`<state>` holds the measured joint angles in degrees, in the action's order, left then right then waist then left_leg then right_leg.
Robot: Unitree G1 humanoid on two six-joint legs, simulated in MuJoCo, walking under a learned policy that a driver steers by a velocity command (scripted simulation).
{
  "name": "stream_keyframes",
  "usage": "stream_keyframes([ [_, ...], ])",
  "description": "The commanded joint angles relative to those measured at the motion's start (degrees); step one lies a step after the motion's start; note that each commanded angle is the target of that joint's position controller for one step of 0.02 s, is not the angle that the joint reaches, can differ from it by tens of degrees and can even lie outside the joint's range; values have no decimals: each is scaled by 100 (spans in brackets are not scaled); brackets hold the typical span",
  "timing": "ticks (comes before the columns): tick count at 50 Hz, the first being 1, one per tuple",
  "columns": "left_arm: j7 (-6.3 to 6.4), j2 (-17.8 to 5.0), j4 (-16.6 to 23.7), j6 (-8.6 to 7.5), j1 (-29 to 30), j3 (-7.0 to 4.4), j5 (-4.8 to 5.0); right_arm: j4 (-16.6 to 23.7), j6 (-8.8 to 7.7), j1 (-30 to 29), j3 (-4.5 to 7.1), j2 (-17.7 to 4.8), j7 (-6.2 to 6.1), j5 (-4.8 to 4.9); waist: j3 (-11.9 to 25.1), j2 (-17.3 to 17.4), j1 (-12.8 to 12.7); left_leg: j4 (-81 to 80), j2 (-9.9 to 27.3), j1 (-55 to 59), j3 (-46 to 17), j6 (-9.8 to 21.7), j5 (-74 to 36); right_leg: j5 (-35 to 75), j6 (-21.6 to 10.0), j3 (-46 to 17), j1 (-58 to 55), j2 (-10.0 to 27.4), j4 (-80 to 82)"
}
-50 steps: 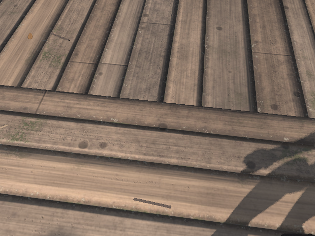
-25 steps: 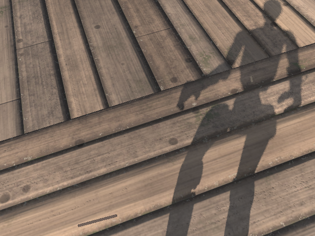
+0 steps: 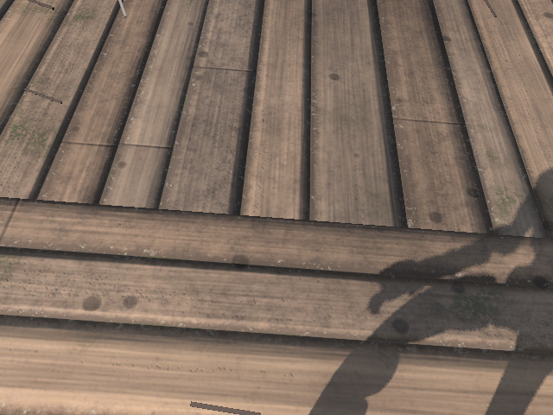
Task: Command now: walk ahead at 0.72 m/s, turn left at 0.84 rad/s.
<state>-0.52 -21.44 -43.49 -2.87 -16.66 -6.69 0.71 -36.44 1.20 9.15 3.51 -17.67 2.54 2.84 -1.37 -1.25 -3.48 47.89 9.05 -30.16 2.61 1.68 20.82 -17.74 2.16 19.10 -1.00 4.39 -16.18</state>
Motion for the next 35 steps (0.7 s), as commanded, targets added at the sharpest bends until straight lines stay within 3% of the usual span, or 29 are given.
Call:
stream_keyframes([
  [1, -86, -837, 295, -85, 275, -188, 56, 653, -76, -645, -27, -287, 69, 10, -336, -263, 46, -61, 41, -972, 199, 183, 76, -779, -1069, -1094, -544, 1715, 868],
  [2, -108, -871, 285, -71, 378, -184, 62, 623, -57, -476, -13, -351, 77, 15, -325, -272, 201, -165, -81, -565, 360, 273, 127, -409, -994, -816, -370, 1625, 647],
  [3, -121, -926, 312, -56, 607, -180, 77, 479, -40, 13, 51, -469, 64, 22, -173, -300, 558, -377, -397, 337, 702, 379, 111, 609, -861, -413, 26, 1425, 77],
  [4, -121, -900, 288, -50, 691, -139, 109, 142, -66, 926, 183, -660, 20, -2, 221, -123, 1104, -768, -907, 1964, 1051, 545, -49, 2225, -747, -16, 774, 1148, -1181],
  [5, -98, -619, 343, -123, 696, 3, 7, -381, -89, 2367, 463, -1208, -59, 11, 682, 464, 1781, -796, -1343, 4144, 890, 801, -201, 3116, -550, 125, 2207, 830, -3257],
  [6, -63, 233, 609, -216, 714, 271, -190, -522, -154, 2696, 574, -1961, -145, -12, 437, 2432, 1509, -2095, 69, 4775, -2075, 1301, 1267, -1345, -111, -305, 4482, 146, -5889],
  [7, -14, -125, 881, -431, 887, 286, 72, -23, -385, 2108, 420, -1797, -83, -63, 1294, 1847, 1291, -3420, 1002, 4897, -4756, 1781, 2643, -1605, -151, -1960, 5232, -317, -6833],
  [8, -17, -557, 935, -499, 1338, 201, 423, 14, -513, 1894, 281, -1270, -15, -129, 742, 800, 1384, -3730, 1337, 4713, -4362, 1600, 2139, -858, -273, -2144, 5848, -102, -6889],
  [9, -24, -441, 834, -524, 1130, 255, 443, -114, -558, 1903, 245, -1130, -7, -185, 412, 765, 1190, -3574, 1287, 4331, -3677, 1510, 1772, -430, -424, -2181, 5866, 118, -6702],
  [10, -9, -370, 659, -509, 944, 277, 303, -123, -582, 1556, 169, -866, -10, -226, 189, 577, 958, -3404, 1071, 3776, -2974, 1282, 1328, 79, -484, -2313, 5637, 367, -6438],
  [11, -51, -360, 490, -439, 631, 251, 252, -53, -613, 1126, 66, -570, -23, -330, -53, 644, 671, -3335, 793, 3175, -2190, 1011, 550, 671, -519, -2474, 5255, 492, -6189],
  [12, -122, -314, 339, -335, 377, 240, 301, -27, -669, 948, 28, -436, -58, -400, -126, 811, 518, -3398, 650, 2741, -1625, 748, -336, 1054, -503, -2623, 4885, 492, -6079],
  [13, -175, -252, 229, -228, 222, 234, 321, -59, -734, 897, 21, -362, -97, -401, -160, 654, 419, -3480, 512, 2629, -1082, 523, -1219, 1236, -462, -2688, 4743, 446, -5922],
  [15, -205, -43, 201, -83, 267, 272, 290, -106, -845, 872, 29, -358, -165, -439, -322, 371, 330, -3784, 160, 2369, -72, 168, -2266, 1790, -408, -2597, 4595, 225, -5456],
  [18, -258, 124, 405, -142, 870, 348, 246, -225, -938, 1053, 39, -385, -322, -436, -702, 397, 437, -4177, -211, 2287, 805, -221, -3653, 2639, -433, -1997, 4397, -176, -4159],
  [20, -332, 250, 486, -229, 1110, 384, 240, -325, -911, 1211, 25, -425, -456, -422, -714, 264, 453, -4215, -288, 2474, 1123, -568, -4653, 2952, -566, -1494, 4048, -440, -3269],
  [22, -400, 223, 520, -281, 1056, 344, 252, -386, -827, 1311, 68, -716, -595, -440, -451, 492, 343, -3717, -174, 2886, 1236, -722, -6775, 2885, -701, -948, 3437, -796, -2689],
  [24, -412, -6, 530, -191, 631, 222, 314, -405, -664, 1297, 156, -1036, -769, -424, -3, 956, -17, -2678, 33, 3390, 1273, -764, -8850, 2553, -803, -591, 2690, -1075, -2579],
  [25, -389, -221, 445, -76, 56, 120, 317, -337, -603, 1065, 218, -1178, -846, -402, 210, 1153, -401, -1951, 162, 3367, 1216, -745, -9681, 2221, -891, -578, 2067, -1155, -2652],
  [26, -322, -604, 120, 66, -1276, -70, 303, -167, -587, 505, 260, -1259, -846, -410, 591, 1111, -1110, -566, 219, 2813, 1063, -680, -9919, 1968, -1141, -888, 751, -1074, -2768],
  [27, -193, -827, -364, 205, -3064, -179, 237, 39, -650, -433, 261, -1213, -734, -313, 849, 491, -1998, 2183, -137, 1799, 901, -596, -7596, 2458, -1659, -1845, -697, -423, -2194],
  [28, -152, -336, -873, 262, -3631, 0, 70, 321, -884, -1526, -96, 101, -439, -248, 110, -1843, -2091, 5569, -1749, -280, 759, -522, 554, 3301, -1882, -2244, -1325, -315, -1529],
  [29, -251, -34, -481, -13, -2086, 263, -184, 666, -1042, -71, -330, 888, -314, -146, 280, -1917, -214, 6531, -1571, -1891, -765, -313, 1556, 2034, -2245, -4082, -1159, -315, -2131],
  [30, -246, 132, 28, -78, -1609, 261, -142, 879, -1190, 378, -424, 632, -174, -115, 1156, -1190, 4, 6310, -1566, -2332, -1379, -108, 1448, -573, -3013, -5954, -1356, 454, -1045],
  [31, -196, 105, 266, -135, -1139, 220, -67, 991, -1274, 199, -343, 141, -55, -102, 539, 292, 286, 5077, -1310, -2280, -1379, 218, 715, -2227, -2851, -6716, -395, 730, 270],
  [32, -168, 11, 537, -219, -411, 207, -58, 906, -1209, 268, -265, -69, -52, -161, 30, 1077, 756, 4058, -966, -1846, -1371, 241, 85, -2576, -2598, -6700, 762, 718, 551],
  [33, -137, -155, 698, -268, 26, 182, -86, 826, -1101, 297, -272, -107, -120, -248, -305, 1096, 950, 3590, -849, -1392, -1395, 69, -82, -2272, -2601, -6603, 1786, 500, 636],
  [35, -19, -83, 824, -319, 268, 192, -76, 788, -919, 209, -177, -456, -314, -321, -527, 1022, 948, 2461, -577, -768, -1341, -304, -276, -1350, -2448, -5771, 2858, 41, 587],
])
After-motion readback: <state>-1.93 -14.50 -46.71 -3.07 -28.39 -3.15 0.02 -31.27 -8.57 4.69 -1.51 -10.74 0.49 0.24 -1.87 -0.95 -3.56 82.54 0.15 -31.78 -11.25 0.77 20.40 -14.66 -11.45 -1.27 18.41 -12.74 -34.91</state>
